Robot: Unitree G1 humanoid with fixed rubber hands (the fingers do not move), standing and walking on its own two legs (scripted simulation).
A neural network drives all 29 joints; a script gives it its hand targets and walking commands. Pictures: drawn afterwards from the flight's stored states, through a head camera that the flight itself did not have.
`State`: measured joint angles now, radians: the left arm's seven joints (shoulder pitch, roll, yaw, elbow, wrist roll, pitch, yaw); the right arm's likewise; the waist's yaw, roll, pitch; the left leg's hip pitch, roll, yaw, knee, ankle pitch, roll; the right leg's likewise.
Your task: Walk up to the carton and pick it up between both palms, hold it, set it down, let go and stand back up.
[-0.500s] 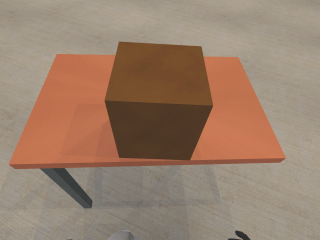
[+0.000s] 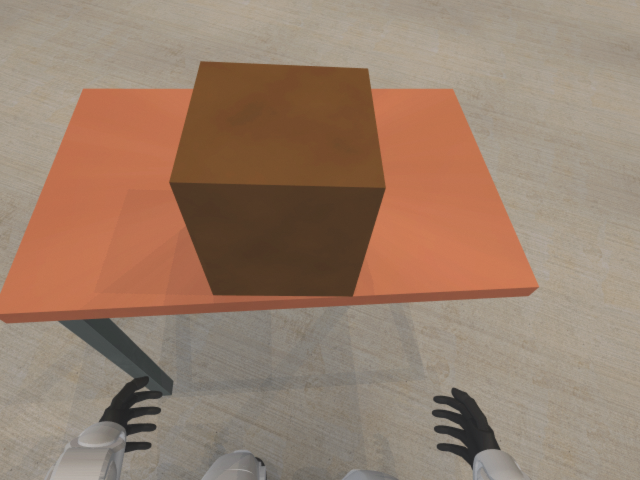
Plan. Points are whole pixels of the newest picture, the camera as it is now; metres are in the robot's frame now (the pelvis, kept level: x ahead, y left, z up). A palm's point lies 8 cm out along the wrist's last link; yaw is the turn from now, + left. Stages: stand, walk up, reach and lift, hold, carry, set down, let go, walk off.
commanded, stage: reach and lift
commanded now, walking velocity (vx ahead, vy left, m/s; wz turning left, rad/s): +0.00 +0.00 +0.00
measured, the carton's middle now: (284, 190) +0.46 +0.08 +0.05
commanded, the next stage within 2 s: none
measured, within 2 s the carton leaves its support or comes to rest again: neither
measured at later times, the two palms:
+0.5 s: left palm (115, 426) +0.17 +0.25 -0.06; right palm (485, 442) +0.17 -0.19 -0.05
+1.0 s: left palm (129, 380) +0.21 +0.24 -0.02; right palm (494, 395) +0.22 -0.20 -0.01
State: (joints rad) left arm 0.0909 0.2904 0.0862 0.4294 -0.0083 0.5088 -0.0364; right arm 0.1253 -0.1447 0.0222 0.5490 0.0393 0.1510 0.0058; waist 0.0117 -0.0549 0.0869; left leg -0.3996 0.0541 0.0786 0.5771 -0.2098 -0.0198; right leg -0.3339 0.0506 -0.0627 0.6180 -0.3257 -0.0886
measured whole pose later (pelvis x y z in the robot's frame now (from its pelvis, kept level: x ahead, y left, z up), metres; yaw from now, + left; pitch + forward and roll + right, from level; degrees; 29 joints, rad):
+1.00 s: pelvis +0.04 +0.02 +0.02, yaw -1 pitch -2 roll +0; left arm 0.27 0.18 -0.02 0.35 -0.06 -0.01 0.07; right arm 0.25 -0.18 -0.01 0.47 0.15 -0.15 0.06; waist 0.03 -0.06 -0.01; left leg -0.12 0.02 0.09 0.31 -0.16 0.01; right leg -0.04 0.03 -0.04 0.30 -0.23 -0.05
